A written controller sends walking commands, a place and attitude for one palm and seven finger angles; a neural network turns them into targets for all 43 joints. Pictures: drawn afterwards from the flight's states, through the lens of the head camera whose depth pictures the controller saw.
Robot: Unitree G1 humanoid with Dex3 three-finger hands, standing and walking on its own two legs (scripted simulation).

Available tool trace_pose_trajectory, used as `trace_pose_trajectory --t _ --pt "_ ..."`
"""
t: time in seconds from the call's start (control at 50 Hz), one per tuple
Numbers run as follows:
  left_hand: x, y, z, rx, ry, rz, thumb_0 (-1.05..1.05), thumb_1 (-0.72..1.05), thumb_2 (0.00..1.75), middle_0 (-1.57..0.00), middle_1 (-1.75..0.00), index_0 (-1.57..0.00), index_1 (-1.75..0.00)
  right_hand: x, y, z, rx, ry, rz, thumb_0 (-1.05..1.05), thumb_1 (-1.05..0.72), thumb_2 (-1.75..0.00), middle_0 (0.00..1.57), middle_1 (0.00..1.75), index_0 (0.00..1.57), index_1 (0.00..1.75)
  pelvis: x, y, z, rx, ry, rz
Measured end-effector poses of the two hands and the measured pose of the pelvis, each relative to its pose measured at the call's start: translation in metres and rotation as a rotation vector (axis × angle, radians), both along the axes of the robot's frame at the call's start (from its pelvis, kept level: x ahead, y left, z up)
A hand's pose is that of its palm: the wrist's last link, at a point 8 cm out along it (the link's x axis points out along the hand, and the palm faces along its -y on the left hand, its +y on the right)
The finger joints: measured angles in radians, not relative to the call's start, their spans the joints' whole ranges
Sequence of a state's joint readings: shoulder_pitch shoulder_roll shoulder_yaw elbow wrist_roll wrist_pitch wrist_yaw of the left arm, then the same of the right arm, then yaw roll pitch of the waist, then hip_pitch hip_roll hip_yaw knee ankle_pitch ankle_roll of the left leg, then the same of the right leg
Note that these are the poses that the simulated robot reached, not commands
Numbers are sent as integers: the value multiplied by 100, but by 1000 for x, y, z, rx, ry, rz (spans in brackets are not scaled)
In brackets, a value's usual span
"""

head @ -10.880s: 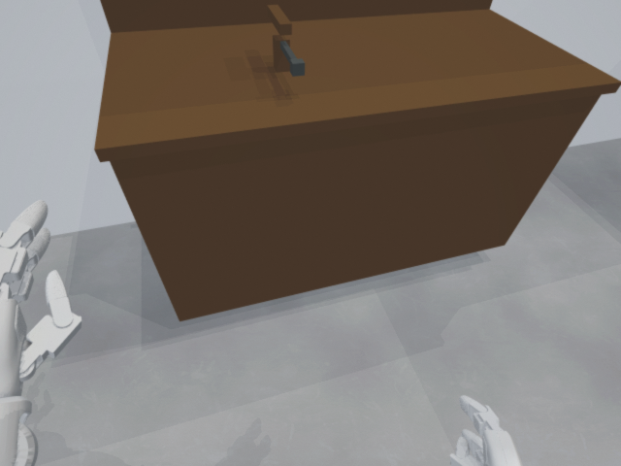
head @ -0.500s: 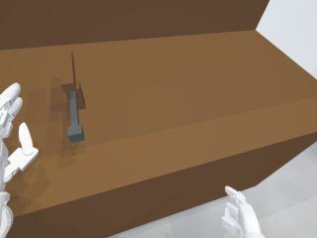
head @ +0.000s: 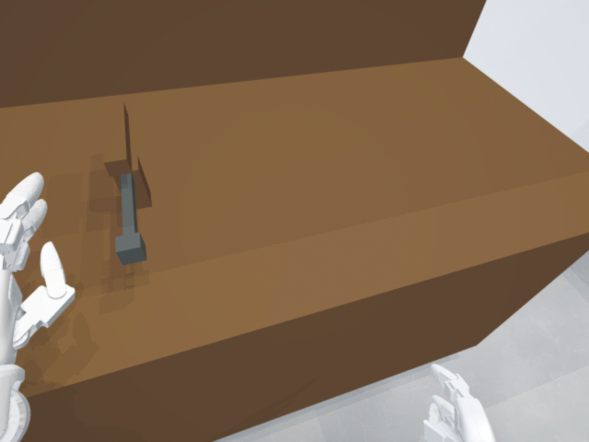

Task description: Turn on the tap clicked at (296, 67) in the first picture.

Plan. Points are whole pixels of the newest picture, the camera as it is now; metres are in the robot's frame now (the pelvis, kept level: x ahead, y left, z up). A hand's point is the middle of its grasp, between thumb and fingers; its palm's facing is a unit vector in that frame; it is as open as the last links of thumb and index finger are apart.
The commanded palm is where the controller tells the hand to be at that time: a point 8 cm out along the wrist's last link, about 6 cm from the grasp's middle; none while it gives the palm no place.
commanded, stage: shuffle to correct the standing spot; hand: left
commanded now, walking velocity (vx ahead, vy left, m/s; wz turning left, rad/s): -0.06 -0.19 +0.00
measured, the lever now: (131, 248) +0.31 +0.24 +0.10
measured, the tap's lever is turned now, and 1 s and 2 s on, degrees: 0 0 0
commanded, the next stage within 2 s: none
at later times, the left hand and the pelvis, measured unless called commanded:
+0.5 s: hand (121, 293) +0.22 +0.20 +0.16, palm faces +0.33 -0.87 -0.38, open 7.4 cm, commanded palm +0.16 +0.23 +0.17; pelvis +0.00 -0.04 +0.00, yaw -1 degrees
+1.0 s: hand (149, 294) +0.22 +0.17 +0.16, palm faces +0.31 -0.86 -0.41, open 7.4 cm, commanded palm +0.16 +0.21 +0.17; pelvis +0.00 -0.07 -0.01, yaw -1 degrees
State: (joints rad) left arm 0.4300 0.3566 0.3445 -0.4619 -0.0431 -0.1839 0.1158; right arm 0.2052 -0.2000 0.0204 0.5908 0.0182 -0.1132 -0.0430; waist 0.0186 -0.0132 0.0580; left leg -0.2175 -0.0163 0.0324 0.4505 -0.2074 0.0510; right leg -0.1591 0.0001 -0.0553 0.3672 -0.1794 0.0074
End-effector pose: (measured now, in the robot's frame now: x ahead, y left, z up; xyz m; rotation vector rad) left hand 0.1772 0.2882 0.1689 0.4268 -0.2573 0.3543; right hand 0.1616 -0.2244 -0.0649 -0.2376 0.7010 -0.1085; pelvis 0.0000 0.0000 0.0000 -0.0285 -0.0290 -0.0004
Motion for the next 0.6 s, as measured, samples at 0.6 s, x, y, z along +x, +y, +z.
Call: trace_pose_trajectory --t 0.6 --pt "6 -59 2 10 43 -54 1 89 90 -21 -30 -21 -30 -4 -60 -6 4 10 -47 1 -90 -90 21 30 20 30 -5 -52 -4 5 27 -25"
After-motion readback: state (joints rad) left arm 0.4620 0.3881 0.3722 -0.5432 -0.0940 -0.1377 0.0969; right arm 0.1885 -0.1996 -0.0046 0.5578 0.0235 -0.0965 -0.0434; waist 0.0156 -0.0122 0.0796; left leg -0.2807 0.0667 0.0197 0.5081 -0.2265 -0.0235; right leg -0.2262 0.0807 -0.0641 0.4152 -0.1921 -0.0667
